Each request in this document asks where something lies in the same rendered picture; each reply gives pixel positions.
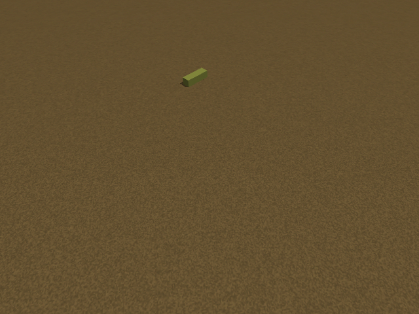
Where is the carton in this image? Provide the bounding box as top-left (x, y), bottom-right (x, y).
top-left (183, 68), bottom-right (208, 87)

